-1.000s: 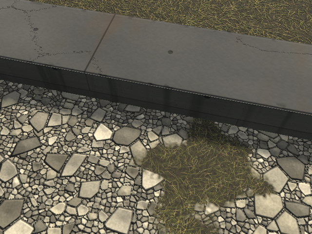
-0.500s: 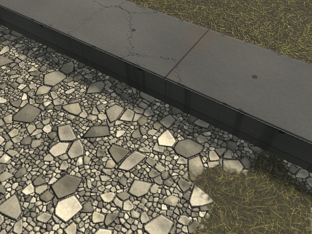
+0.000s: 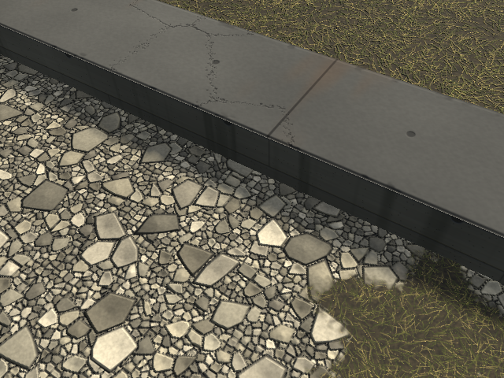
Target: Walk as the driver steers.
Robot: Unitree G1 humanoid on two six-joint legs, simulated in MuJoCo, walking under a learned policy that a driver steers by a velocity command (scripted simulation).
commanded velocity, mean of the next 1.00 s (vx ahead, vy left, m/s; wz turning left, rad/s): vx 0.32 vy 0.00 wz -0.29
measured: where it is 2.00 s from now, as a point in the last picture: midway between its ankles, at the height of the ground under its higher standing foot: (344, 281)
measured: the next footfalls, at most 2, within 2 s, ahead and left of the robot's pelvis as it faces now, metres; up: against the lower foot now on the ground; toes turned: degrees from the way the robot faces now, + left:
left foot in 0.26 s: +0.04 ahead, +0.13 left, +0.00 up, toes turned -11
right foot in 0.76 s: +0.24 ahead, -0.23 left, +0.00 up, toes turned -25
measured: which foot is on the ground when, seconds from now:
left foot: up 0.00-0.24, down 0.26-0.78, up 0.80-1.00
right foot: down 0.00-0.24, up 0.26-0.74, down 0.76-1.00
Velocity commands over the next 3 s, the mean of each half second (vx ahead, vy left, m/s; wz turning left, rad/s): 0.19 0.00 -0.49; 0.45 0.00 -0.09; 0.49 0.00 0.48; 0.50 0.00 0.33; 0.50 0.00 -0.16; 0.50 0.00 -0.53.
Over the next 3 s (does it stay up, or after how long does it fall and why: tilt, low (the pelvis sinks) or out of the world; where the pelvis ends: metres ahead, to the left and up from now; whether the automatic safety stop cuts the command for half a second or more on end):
stays up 1.39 -0.03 0.19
